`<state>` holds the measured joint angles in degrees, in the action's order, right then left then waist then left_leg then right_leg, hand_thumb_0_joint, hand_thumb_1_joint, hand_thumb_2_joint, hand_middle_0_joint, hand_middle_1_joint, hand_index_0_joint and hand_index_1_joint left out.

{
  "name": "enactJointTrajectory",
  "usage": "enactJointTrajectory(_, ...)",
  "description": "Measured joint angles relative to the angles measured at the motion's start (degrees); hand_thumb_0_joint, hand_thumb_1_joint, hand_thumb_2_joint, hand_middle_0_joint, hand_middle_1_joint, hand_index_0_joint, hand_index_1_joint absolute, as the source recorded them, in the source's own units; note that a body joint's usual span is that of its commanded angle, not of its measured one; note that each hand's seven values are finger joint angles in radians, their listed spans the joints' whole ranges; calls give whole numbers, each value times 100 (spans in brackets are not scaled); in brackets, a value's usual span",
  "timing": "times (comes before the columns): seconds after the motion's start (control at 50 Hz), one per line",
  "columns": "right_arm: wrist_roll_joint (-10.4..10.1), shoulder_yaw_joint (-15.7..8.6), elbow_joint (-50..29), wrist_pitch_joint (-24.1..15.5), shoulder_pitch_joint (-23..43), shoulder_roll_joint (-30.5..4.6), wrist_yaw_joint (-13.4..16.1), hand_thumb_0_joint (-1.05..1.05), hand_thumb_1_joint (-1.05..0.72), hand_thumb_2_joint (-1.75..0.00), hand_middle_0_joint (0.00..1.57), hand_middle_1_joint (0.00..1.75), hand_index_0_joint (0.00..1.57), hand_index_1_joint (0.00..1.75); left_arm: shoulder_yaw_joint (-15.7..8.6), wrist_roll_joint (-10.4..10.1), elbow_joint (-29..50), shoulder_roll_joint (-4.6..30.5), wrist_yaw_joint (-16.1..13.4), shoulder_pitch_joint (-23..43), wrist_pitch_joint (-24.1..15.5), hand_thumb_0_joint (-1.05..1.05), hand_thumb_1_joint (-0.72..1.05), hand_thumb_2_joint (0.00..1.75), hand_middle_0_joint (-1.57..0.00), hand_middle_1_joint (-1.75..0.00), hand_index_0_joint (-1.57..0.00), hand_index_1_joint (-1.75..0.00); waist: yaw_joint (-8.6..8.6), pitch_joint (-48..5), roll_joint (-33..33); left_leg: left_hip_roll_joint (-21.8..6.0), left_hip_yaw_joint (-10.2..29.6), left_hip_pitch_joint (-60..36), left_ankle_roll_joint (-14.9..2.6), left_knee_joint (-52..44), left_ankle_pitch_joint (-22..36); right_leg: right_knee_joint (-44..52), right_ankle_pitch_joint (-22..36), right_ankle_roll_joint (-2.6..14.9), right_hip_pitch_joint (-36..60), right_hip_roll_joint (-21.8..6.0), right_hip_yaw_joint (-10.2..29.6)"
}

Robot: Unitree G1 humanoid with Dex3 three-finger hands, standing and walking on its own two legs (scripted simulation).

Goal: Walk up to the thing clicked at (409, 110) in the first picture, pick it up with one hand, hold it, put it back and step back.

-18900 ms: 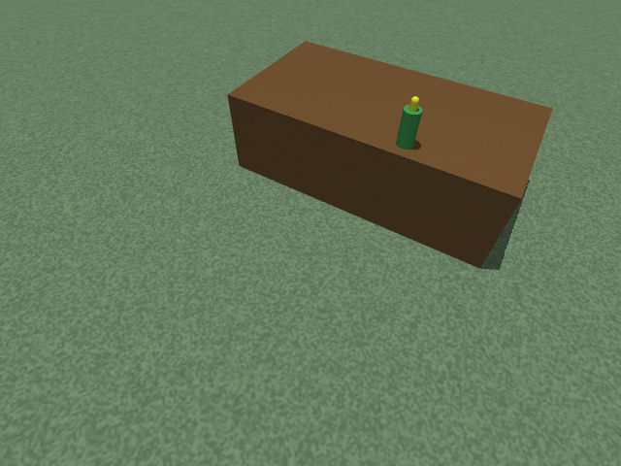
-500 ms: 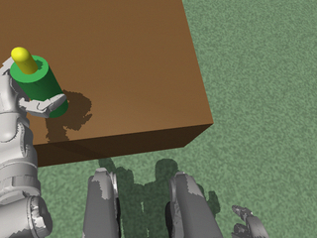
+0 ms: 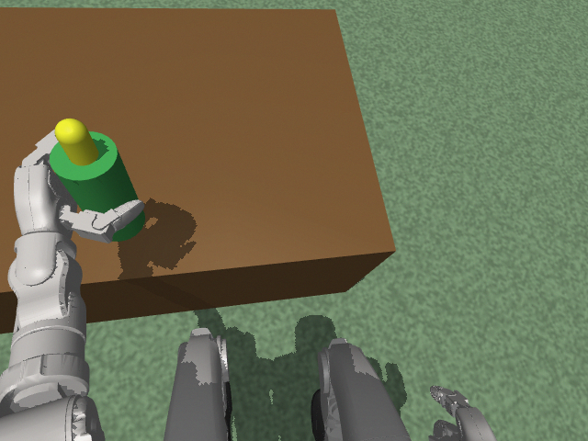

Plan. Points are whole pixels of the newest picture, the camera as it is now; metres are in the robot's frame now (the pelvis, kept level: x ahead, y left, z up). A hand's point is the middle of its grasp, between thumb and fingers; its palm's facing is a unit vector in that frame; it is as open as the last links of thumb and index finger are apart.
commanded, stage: lift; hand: left
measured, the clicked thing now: (98, 181) +0.42 +0.23 +0.03
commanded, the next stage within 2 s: hold in 1.20 s
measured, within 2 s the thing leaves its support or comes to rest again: neither
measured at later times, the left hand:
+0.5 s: hand (68, 177) +0.38 +0.22 +0.11, palm faces +0.19 -0.98 -0.01, open 9.9 cm
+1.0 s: hand (77, 169) +0.37 +0.19 +0.16, palm faces +0.16 -0.99 +0.00, open 9.9 cm
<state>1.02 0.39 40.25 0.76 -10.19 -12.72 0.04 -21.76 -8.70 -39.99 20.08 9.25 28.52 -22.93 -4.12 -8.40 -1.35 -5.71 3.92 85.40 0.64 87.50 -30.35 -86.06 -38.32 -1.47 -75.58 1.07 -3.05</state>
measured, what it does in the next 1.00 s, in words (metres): rises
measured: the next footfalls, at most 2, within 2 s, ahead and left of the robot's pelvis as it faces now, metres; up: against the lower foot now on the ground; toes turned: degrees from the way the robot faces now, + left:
none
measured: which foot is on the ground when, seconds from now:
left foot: down 0.00-1.00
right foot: down 0.00-1.00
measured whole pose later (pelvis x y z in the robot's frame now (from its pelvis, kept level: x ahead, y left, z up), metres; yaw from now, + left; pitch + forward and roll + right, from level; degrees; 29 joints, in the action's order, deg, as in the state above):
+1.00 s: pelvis +0.03 -0.01 +0.12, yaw +3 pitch +11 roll -2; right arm -0.6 0.4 38.0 -0.7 -12.8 -12.4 2.2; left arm -10.7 -10.8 -28.3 12.1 4.9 10.9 -21.1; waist -2.2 -3.2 -1.2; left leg -4.4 0.8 45.5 1.3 56.5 -22.1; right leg -55.2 -28.9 -0.9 -37.3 -0.2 -2.1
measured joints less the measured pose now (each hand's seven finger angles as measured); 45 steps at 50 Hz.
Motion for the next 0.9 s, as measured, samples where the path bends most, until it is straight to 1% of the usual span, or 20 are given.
enactJointTrajectory(0.1, -66, -8, -13, -31, -31, 11, 35, 1, -92, -89, 20, 30, 21, 30, 171, -55, 300, -117, -91, -299, 94, 2, -43, 102, -79, -118, -77, -112, 30, 10, -9, 17, -25, -481, 3, -358, 65, 386, 93, 1, 480, -18, -4)
enactJointTrajectory(0.22, -147, -14, -105, -92, -51, -2, 79, 1, -92, -89, 20, 30, 21, 30, 439, -139, 726, -281, -219, -751, 228, 2, -43, 103, -78, -118, -77, -113, 83, 64, -24, 34, -61, -1164, 0, -854, 173, 921, 241, -3, 1160, -35, -7)
enactJointTrajectory(0.32, -185, -10, -180, -138, -54, -4, 121, 1, -91, -89, 20, 30, 21, 30, 628, -123, 936, -424, -342, -1009, 300, 2, -43, 103, -79, -118, -77, -113, 124, 129, 0, 72, -106, -1743, 4, -1306, 300, 1373, 382, -1, 1723, -73, 2)
enactJointTrajectory(0.42, -182, 12, -234, -156, -53, 12, 151, 1, -91, -89, 20, 30, 21, 30, 727, -124, 908, -469, -422, -1106, 311, 2, -44, 104, -79, -118, -78, -112, 139, 198, 20, 101, -138, -2244, 11, -1719, 432, 1775, 518, 7, 2206, -100, 4)
enactJointTrajectory(0.58, -176, 20, -271, -182, -131, 14, 148, 1, -91, -89, 20, 30, 21, 30, 889, -174, 885, -563, -396, -1292, 270, 3, -44, 104, -80, -117, -78, -111, 165, 292, 10, 115, -190, -2879, 22, -2231, 589, 2280, 694, 15, 2810, -113, 24)
enactJointTrajectory(0.66, -170, 13, -273, -182, -165, 20, 151, 1, -92, -89, 20, 30, 21, 30, 955, -157, 935, -642, -400, -1393, 222, 3, -44, 104, -80, -116, -79, -111, 168, 349, 16, 123, -227, -3120, 27, -2434, 653, 2464, 761, 19, 3027, -123, 47)
enactJointTrajectory(0.9, -165, 23, -238, -142, -247, 42, 210, 1, -92, -89, 20, 30, 21, 30, 1048, -218, 1134, -762, -431, -1689, 186, 3, -44, 104, -80, -117, -78, -111, 184, 474, 14, 126, -305, -3759, 55, -2935, 783, 2919, 896, 41, 3606, -129, 96)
